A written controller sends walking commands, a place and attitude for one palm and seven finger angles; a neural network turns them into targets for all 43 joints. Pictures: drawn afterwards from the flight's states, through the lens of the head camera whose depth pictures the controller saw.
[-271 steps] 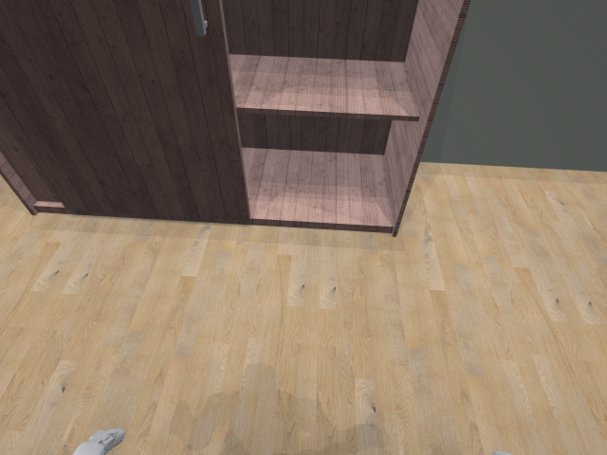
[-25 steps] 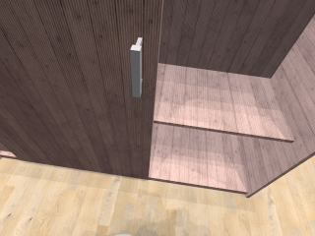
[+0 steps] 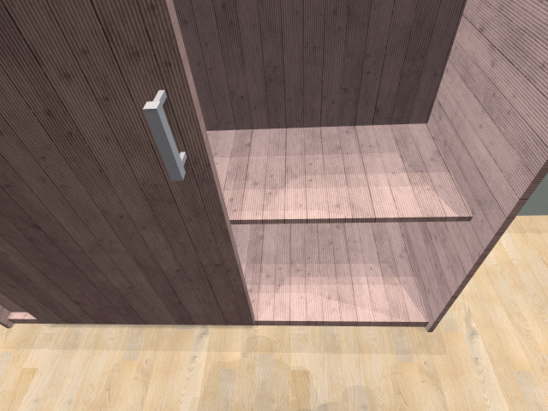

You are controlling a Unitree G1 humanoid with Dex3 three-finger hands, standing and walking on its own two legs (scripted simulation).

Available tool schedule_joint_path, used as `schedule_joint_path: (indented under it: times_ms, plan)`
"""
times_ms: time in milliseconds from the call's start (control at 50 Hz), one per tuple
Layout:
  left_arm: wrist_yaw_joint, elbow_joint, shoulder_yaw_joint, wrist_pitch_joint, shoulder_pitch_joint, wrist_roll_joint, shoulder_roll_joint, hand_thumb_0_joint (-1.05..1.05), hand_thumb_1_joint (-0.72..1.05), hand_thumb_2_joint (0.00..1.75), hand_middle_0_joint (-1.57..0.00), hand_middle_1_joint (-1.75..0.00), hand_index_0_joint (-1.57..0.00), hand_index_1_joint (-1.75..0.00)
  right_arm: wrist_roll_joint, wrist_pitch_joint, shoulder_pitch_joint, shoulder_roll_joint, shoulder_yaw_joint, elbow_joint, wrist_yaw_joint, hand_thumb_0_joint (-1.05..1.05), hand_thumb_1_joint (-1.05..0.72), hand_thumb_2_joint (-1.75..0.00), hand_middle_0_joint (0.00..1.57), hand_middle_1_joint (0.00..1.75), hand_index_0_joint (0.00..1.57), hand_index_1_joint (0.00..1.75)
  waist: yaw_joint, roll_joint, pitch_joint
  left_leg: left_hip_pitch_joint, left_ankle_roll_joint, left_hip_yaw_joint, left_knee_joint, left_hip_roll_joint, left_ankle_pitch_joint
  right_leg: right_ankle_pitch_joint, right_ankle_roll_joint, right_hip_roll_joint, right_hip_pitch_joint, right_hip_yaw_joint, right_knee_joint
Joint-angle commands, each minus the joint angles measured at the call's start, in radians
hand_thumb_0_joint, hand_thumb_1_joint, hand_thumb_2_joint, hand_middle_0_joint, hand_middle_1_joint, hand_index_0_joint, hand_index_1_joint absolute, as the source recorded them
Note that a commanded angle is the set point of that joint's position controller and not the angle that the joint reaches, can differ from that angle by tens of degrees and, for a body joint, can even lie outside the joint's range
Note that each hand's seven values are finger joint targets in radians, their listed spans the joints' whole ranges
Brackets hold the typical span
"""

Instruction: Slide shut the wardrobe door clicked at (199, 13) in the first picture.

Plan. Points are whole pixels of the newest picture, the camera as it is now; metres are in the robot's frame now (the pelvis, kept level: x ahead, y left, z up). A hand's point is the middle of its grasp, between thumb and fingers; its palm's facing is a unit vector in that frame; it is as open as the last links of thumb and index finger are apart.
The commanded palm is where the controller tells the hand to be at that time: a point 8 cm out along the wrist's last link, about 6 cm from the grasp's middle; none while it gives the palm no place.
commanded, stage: come to a stop and stand still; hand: left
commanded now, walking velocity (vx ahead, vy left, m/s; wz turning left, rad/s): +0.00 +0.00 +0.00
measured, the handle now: (169, 136) +0.52 +0.20 +0.15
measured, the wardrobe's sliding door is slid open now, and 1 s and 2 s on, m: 0.64 0.64 0.64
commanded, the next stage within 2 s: none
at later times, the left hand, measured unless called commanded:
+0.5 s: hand out of the picture -0.04 +0.13 -0.17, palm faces +0.11 -0.98 -0.17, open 7.3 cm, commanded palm none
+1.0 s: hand out of the picture -0.03 +0.21 -0.18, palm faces +0.06 -0.98 -0.20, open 7.4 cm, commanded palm none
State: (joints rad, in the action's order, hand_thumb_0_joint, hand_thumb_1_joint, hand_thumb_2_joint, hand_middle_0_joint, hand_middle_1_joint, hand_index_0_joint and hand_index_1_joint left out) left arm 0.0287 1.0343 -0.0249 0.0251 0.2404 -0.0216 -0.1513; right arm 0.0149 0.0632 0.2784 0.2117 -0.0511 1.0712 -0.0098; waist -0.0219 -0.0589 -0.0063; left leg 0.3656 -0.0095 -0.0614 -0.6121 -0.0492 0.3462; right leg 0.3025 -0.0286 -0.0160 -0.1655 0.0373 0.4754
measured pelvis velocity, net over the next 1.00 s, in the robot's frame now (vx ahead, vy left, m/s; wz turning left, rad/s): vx -0.03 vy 0.03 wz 0.03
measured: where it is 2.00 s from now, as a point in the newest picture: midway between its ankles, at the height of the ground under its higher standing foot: outside the picture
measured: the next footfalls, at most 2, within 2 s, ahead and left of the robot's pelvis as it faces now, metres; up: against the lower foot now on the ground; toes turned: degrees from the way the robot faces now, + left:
left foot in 0.16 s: +0.07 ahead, +0.10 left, +0.00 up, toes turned +4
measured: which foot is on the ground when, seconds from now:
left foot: up 0.00-0.14, down 0.16-1.00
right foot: down 0.00-1.00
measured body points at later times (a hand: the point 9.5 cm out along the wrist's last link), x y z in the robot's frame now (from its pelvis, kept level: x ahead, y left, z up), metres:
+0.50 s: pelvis -0.01 -0.03 +0.00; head -0.01 -0.04 +0.45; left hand -0.04 +0.18 -0.16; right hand -0.01 -0.24 -0.17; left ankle -0.02 +0.13 -0.74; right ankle -0.03 -0.10 -0.74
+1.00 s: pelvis -0.03 +0.03 +0.00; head -0.02 +0.03 +0.45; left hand -0.03 +0.26 -0.16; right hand -0.03 -0.18 -0.16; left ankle -0.02 +0.11 -0.74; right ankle -0.03 -0.10 -0.74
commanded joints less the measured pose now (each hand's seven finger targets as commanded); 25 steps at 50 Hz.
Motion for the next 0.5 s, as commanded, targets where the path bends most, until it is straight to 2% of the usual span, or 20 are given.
schedule_joint_path:
  times_ms: [0,60,80,100,120,140,160,180,200,220,260,300,400,480]
  plan:
    - [0.009,-0.041,-0.020,-0.035,-0.041,0.010,-0.144,0.00,0.90,0.90,-0.20,-0.30,-0.20,-0.30,-0.003,-0.033,0.038,0.007,0.007,-0.017,-0.005,0.00,-0.90,-0.90,0.20,0.30,0.20,0.30,-0.016,0.198,-0.056,-0.059,-0.010,0.043,-0.064,-0.011,-0.036,-0.211,-0.099,-0.178,-0.103,-0.123,-0.208]
    - [0.007,-0.004,-0.016,-0.039,0.011,0.014,-0.126,0.00,0.90,0.90,-0.20,-0.30,-0.20,-0.30,-0.003,-0.038,0.048,-0.005,0.016,0.006,-0.014,0.00,-0.90,-0.90,0.20,0.30,0.20,0.30,0.001,0.179,-0.084,-0.088,-0.017,0.043,0.027,-0.012,-0.063,-0.194,-0.084,-0.166,-0.091,-0.121,-0.199]
    - [0.007,0.008,-0.014,-0.040,0.026,0.015,-0.118,0.00,0.90,0.90,-0.20,-0.30,-0.20,-0.30,-0.001,-0.041,0.052,-0.005,0.018,0.012,-0.018,0.00,-0.90,-0.90,0.20,0.30,0.20,0.30,0.004,0.151,-0.086,-0.113,-0.017,0.050,0.075,-0.019,-0.089,-0.220,-0.079,-0.169,-0.089,-0.132,-0.186]
    - [0.008,0.021,-0.012,-0.041,0.037,0.018,-0.114,0.00,0.90,0.90,-0.20,-0.30,-0.20,-0.30,-0.002,-0.047,0.068,-0.005,0.022,0.023,-0.023,0.00,-0.90,-0.90,0.20,0.30,0.20,0.30,0.001,0.124,-0.070,-0.158,-0.014,0.065,0.139,-0.027,-0.170,-0.236,-0.064,-0.161,-0.090,-0.133,-0.168]
    - [0.009,0.032,-0.008,-0.042,0.045,0.022,-0.100,0.00,0.90,0.90,-0.20,-0.30,-0.20,-0.30,-0.002,-0.054,0.083,0.000,0.026,0.034,-0.028,0.00,-0.90,-0.90,0.20,0.30,0.20,0.30,0.003,0.097,-0.066,-0.198,-0.005,0.088,0.189,-0.047,-0.269,-0.242,-0.042,-0.133,-0.095,-0.120,-0.152]
    - [0.009,0.036,-0.007,-0.041,0.054,0.025,-0.091,0.00,0.90,0.90,-0.20,-0.30,-0.20,-0.30,-0.001,-0.059,0.089,0.009,0.029,0.044,-0.032,0.00,-0.90,-0.90,0.20,0.30,0.20,0.30,0.010,0.068,-0.059,-0.209,-0.002,0.099,0.214,-0.066,-0.310,-0.243,-0.024,-0.102,-0.073,-0.107,-0.145]
    - [0.010,0.039,-0.007,-0.039,0.060,0.024,-0.088,0.00,0.90,0.90,-0.20,-0.30,-0.20,-0.30,-0.003,-0.059,0.087,0.017,0.029,0.049,-0.036,0.00,-0.90,-0.90,0.20,0.30,0.20,0.30,0.019,0.083,-0.060,-0.199,0.001,0.098,0.214,-0.074,-0.302,-0.238,-0.011,-0.089,-0.050,-0.103,-0.156]
    - [0.010,0.050,-0.010,-0.042,0.073,0.025,-0.089,0.00,0.90,0.90,-0.20,-0.30,-0.20,-0.30,-0.001,-0.060,0.087,0.019,0.030,0.054,-0.040,0.00,-0.90,-0.90,0.20,0.30,0.20,0.30,0.022,0.072,-0.036,-0.208,-0.002,0.083,0.204,-0.072,-0.316,-0.303,0.002,-0.090,-0.028,-0.108,-0.153]
    - [0.011,0.060,-0.012,-0.041,0.072,0.026,-0.102,0.00,0.90,0.90,-0.20,-0.30,-0.20,-0.30,-0.002,-0.062,0.087,0.010,0.033,0.062,-0.040,0.00,-0.90,-0.90,0.20,0.30,0.20,0.30,0.022,0.023,-0.007,-0.209,-0.002,0.081,0.208,-0.069,-0.346,-0.355,0.004,-0.097,0.016,-0.093,-0.131]
    - [0.011,0.065,-0.013,-0.041,0.075,0.027,-0.107,0.00,0.90,0.90,-0.20,-0.30,-0.20,-0.30,-0.003,-0.063,0.085,0.005,0.034,0.064,-0.040,0.00,-0.90,-0.90,0.20,0.30,0.20,0.30,0.024,0.011,0.012,-0.210,-0.004,0.075,0.213,-0.068,-0.345,-0.367,0.002,-0.097,0.044,-0.090,-0.126]
    - [0.011,0.068,-0.013,-0.040,0.078,0.024,-0.109,0.00,0.90,0.90,-0.20,-0.30,-0.20,-0.30,-0.006,-0.059,0.077,0.005,0.033,0.063,-0.040,0.00,-0.90,-0.90,0.20,0.30,0.20,0.30,0.024,0.044,0.005,-0.193,-0.009,0.067,0.219,-0.062,-0.279,-0.330,0.008,-0.097,0.057,-0.094,-0.150]
    - [0.011,0.075,-0.011,-0.039,0.079,0.022,-0.103,0.00,0.90,0.90,-0.20,-0.30,-0.20,-0.30,-0.004,-0.055,0.075,-0.002,0.034,0.062,-0.039,0.00,-0.90,-0.90,0.20,0.30,0.20,0.30,0.020,0.065,-0.033,-0.185,-0.010,0.063,0.233,-0.053,-0.218,-0.236,0.008,-0.102,0.023,-0.105,-0.183]
    - [0.009,0.087,-0.006,-0.038,0.090,0.020,-0.085,0.00,0.90,0.90,-0.20,-0.30,-0.20,-0.30,-0.001,-0.055,0.078,-0.007,0.038,0.064,-0.037,0.00,-0.90,-0.90,0.20,0.30,0.20,0.30,0.018,0.064,-0.100,-0.187,-0.005,0.071,0.252,-0.051,-0.198,-0.088,-0.004,-0.092,-0.036,-0.109,-0.226]
    - [0.008,0.091,-0.006,-0.040,0.108,0.018,-0.077,0.00,0.90,0.90,-0.20,-0.30,-0.20,-0.30,-0.001,-0.058,0.086,-0.008,0.041,0.063,-0.037,0.00,-0.90,-0.90,0.20,0.30,0.20,0.30,0.017,0.065,-0.105,-0.183,0.000,0.075,0.260,-0.050,-0.204,-0.067,-0.004,-0.091,-0.036,-0.104,-0.233]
